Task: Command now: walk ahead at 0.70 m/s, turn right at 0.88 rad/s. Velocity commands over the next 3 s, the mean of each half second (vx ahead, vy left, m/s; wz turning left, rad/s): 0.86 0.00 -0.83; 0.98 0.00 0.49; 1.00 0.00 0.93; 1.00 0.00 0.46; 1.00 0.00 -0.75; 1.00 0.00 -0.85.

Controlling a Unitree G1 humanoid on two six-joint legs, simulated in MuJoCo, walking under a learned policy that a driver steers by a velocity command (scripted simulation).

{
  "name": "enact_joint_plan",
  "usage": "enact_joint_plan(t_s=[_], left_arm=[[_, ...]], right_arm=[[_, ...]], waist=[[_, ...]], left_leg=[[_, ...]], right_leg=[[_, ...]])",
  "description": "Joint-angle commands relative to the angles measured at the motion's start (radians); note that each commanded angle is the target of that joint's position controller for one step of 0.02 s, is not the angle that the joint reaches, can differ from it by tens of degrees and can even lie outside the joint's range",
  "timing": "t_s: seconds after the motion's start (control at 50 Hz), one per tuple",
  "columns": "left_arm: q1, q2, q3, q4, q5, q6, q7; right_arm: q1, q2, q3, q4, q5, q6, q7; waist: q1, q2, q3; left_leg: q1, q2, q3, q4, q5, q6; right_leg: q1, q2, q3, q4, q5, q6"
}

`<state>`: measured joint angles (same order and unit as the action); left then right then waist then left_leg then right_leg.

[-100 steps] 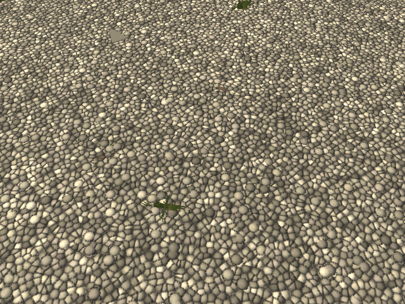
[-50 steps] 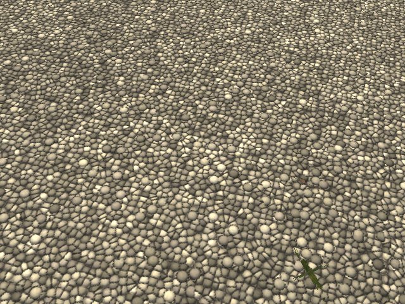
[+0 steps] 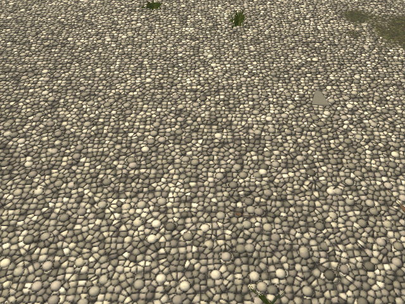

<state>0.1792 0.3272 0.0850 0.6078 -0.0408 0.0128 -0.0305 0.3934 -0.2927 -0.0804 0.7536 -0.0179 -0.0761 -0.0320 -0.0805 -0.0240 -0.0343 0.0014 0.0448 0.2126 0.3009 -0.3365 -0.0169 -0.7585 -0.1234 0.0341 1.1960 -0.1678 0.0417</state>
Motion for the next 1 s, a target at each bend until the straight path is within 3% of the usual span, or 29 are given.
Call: enact_joint_plan(t_s=[0.02,0.12,0.16,0.2,0.22,0.24,0.26,0.28,0.3,0.34,0.36,0.4,0.44,0.52,0.58,0.62,0.68,0.7,0.72,0.74,0.76,0.78,0.8,0.82,0.84,0.86,0.9,0.96,1.0], left_arm=[[-0.159,0.024,-0.01,-0.115,-0.005,-0.023,-0.015],[-0.231,0.004,-0.032,-0.127,-0.013,-0.037,-0.048],[-0.196,0.031,-0.023,-0.117,-0.014,-0.039,-0.049],[0.027,0.119,0.025,-0.074,-0.031,-0.031,-0.036],[0.264,0.207,0.075,-0.01,-0.033,-0.022,-0.023],[0.392,0.274,0.104,0.062,-0.037,-0.003,-0.004],[0.301,0.381,0.107,0.024,-0.019,-0.02,-0.007],[0.314,0.257,0.07,-0.015,0.003,-0.053,-0.021],[0.308,0.211,0.057,0.01,0.017,-0.079,-0.025],[0.182,0.149,0.033,0.001,0.03,-0.102,-0.023],[0.132,0.126,0.024,-0.019,0.044,-0.105,-0.017],[0.098,0.079,0.008,-0.014,0.029,-0.105,0.0],[0.135,0.051,-0.008,0.019,0.026,-0.112,0.019],[0.238,0.055,-0.019,0.081,0.024,-0.122,0.036],[0.287,0.102,-0.012,0.129,0.022,-0.129,0.036],[0.298,0.095,-0.017,0.16,0.036,-0.117,0.042],[0.251,0.156,-0.004,0.152,0.087,-0.094,0.062],[0.213,0.168,0.001,0.143,0.108,-0.082,0.069],[0.111,0.191,0.005,0.114,0.107,-0.072,0.072],[0.099,0.096,-0.023,0.087,0.125,-0.085,0.066],[0.275,-0.034,-0.067,0.043,0.039,-0.121,0.036],[0.157,0.082,-0.06,0.026,0.008,-0.163,0.016],[0.048,0.109,-0.055,-0.009,-0.008,-0.183,0.007],[-0.01,0.085,-0.064,-0.023,0.02,-0.193,0.009],[-0.008,0.065,-0.063,-0.022,0.045,-0.194,0.014],[0.015,0.058,-0.062,-0.014,0.054,-0.185,0.015],[0.032,0.059,-0.06,-0.016,0.062,-0.166,0.026],[-0.155,0.019,-0.076,-0.098,0.085,-0.165,0.031],[-0.237,-0.019,-0.082,-0.131,0.076,-0.171,0.026]], right_arm=[[-0.025,-0.149,-0.035,-0.045,-0.007,-0.013,0.005],[-0.009,-0.172,-0.042,-0.005,0.009,0.002,0.018],[-0.037,-0.216,-0.05,-0.004,0.018,0.011,0.026],[-0.054,-0.283,-0.064,-0.003,0.033,0.025,0.03],[-0.096,-0.29,-0.063,-0.023,0.047,0.022,0.03],[-0.076,-0.155,-0.025,-0.045,0.022,0.001,0.024],[-0.021,-0.017,0.022,-0.149,0.021,-0.049,0.025],[-0.176,-0.149,0.009,-0.184,0.053,-0.095,0.02],[-0.281,-0.173,0.0,-0.22,0.088,-0.111,0.014],[-0.216,-0.124,0.014,-0.178,0.038,-0.112,0.005],[-0.165,-0.121,0.01,-0.159,0.031,-0.094,0.013],[-0.14,-0.12,0.007,-0.134,0.017,-0.06,0.025],[-0.207,-0.089,0.025,-0.145,0.0,-0.042,0.034],[-0.42,-0.015,0.063,-0.171,0.016,-0.056,0.056],[-0.512,-0.038,0.058,-0.195,0.056,-0.062,0.078],[-0.534,-0.061,0.046,-0.211,0.064,-0.069,0.102],[-0.371,-0.129,0.008,-0.193,0.071,-0.055,0.11],[-0.191,-0.164,-0.012,-0.151,0.078,-0.038,0.101],[0.067,-0.19,-0.026,-0.087,0.076,-0.02,0.088],[0.233,-0.221,-0.024,-0.039,0.065,-0.001,0.076],[0.184,-0.25,-0.031,-0.041,0.041,-0.024,0.087],[0.15,-0.147,-0.025,-0.07,0.027,-0.019,0.069],[0.096,-0.127,-0.015,-0.082,0.009,-0.023,0.062],[0.044,-0.115,-0.009,-0.089,0.01,-0.029,0.073],[-0.013,-0.121,-0.009,-0.102,0.013,-0.036,0.073],[-0.06,-0.109,-0.004,-0.115,0.011,-0.034,0.069],[-0.078,-0.095,0.0,-0.112,0.037,-0.028,0.06],[-0.047,-0.108,-0.003,-0.091,0.057,-0.026,0.034],[0.001,-0.126,-0.011,-0.064,0.063,-0.02,0.027]], waist=[[-0.012,0.106,0.171],[-0.011,0.08,0.245],[0.04,0.109,0.198],[0.192,0.193,0.039],[0.324,0.174,-0.088],[0.316,0.0,-0.093],[0.15,-0.32,-0.245],[0.239,-0.098,-0.33],[0.225,-0.045,-0.143],[0.097,0.074,-0.017],[0.048,0.031,0.004],[0.025,0.008,0.056],[0.053,-0.008,0.117],[0.168,-0.037,0.152],[0.205,-0.053,0.198],[0.192,-0.04,0.199],[0.071,-0.127,0.015],[-0.021,-0.152,-0.076],[-0.156,-0.119,-0.151],[-0.172,0.133,-0.218],[-0.005,0.478,-0.342],[-0.076,0.24,-0.295],[-0.044,0.109,-0.153],[0.009,-0.083,-0.052],[0.062,-0.104,0.004],[0.105,-0.073,0.053],[0.137,-0.023,0.109],[0.075,0.005,0.187],[0.019,0.046,0.158]], left_leg=[[0.046,0.264,-0.137,-0.194,-0.011,0.141],[0.111,0.27,0.033,-0.203,0.155,0.114],[0.095,0.247,0.108,-0.103,0.646,0.099],[0.071,0.263,0.124,0.216,1.224,0.097],[-0.09,0.24,0.123,0.506,1.228,0.075],[-0.451,0.151,0.058,0.876,0.379,0.013],[-0.804,-0.068,-0.14,1.258,-0.256,-0.027],[-0.86,-0.037,-0.363,1.269,-0.14,0.011],[-0.927,-0.025,-0.344,1.232,-0.048,0.035],[-0.773,0.059,-0.369,1.071,0.046,0.045],[-0.69,0.077,-0.383,1.025,0.077,0.038],[-0.66,0.101,-0.343,0.91,0.108,0.01],[-0.652,0.102,-0.265,0.769,0.22,-0.017],[-0.544,0.039,-0.162,0.392,0.622,-0.004],[-0.607,0.012,-0.165,0.236,0.657,0.041],[-0.67,-0.028,-0.163,0.17,0.61,0.079],[-0.505,-0.148,-0.074,0.26,0.434,0.127],[-0.341,-0.167,-0.068,0.326,0.36,0.148],[-0.074,-0.125,-0.125,0.303,0.375,0.182],[0.266,-0.036,-0.298,0.415,0.213,0.241],[0.558,0.228,-1.033,0.158,-0.292,0.499],[0.508,0.211,-1.17,-0.044,-0.498,0.423],[0.347,0.201,-1.068,-0.061,-0.384,0.369],[0.144,0.159,-0.995,-0.091,-0.259,0.345],[0.003,0.111,-0.915,-0.095,-0.153,0.356],[-0.109,0.057,-0.832,-0.118,-0.072,0.359],[-0.237,0.008,-0.729,-0.132,0.036,0.359],[-0.452,-0.07,-0.599,-0.155,0.172,0.318],[-0.534,-0.092,-0.575,-0.146,0.156,0.259]], right_leg=[[-0.22,-0.033,-0.011,-0.078,0.059,-0.002],[-0.152,-0.033,-0.108,-0.274,0.045,-0.088],[0.054,0.046,-0.205,-0.35,-0.022,-0.141],[0.396,0.176,-0.272,-0.331,-0.127,-0.195],[0.762,0.225,-0.243,-0.418,-0.081,-0.25],[1.078,0.164,-0.026,-0.442,-0.091,-0.273],[1.264,-0.074,0.688,-0.759,-0.552,-0.488],[1.242,-0.149,0.904,-0.967,-0.751,-0.448],[1.104,-0.156,0.868,-1.023,-0.659,-0.403],[0.768,-0.087,0.637,-0.952,-0.376,-0.369],[0.646,-0.031,0.543,-0.945,-0.315,-0.366],[0.551,0.008,0.406,-0.994,-0.225,-0.359],[0.464,0.051,0.246,-1.013,0.005,-0.33],[0.439,0.089,0.078,-1.068,0.096,-0.25],[0.624,0.006,0.049,-1.117,0.153,-0.225],[0.797,-0.03,-0.003,-1.079,0.361,-0.182],[0.979,-0.055,-0.057,-0.826,1.142,-0.118],[0.964,-0.064,-0.063,-0.622,1.353,-0.111],[0.817,-0.053,-0.092,-0.311,1.377,-0.095],[0.457,0.063,-0.068,0.156,0.567,-0.077],[-0.003,0.25,0.089,0.482,-0.37,0.005],[-0.069,0.2,0.162,0.417,-0.24,-0.071],[-0.074,0.153,0.168,0.329,-0.179,-0.101],[-0.006,0.128,0.149,0.227,-0.152,-0.121],[0.046,0.106,0.157,0.134,-0.133,-0.115],[0.094,0.085,0.159,0.088,-0.126,-0.102],[0.111,0.058,0.124,-0.034,-0.118,-0.059],[0.22,0.088,0.037,-0.362,0.1,-0.002],[0.394,0.136,0.009,-0.544,0.308,0.01]])
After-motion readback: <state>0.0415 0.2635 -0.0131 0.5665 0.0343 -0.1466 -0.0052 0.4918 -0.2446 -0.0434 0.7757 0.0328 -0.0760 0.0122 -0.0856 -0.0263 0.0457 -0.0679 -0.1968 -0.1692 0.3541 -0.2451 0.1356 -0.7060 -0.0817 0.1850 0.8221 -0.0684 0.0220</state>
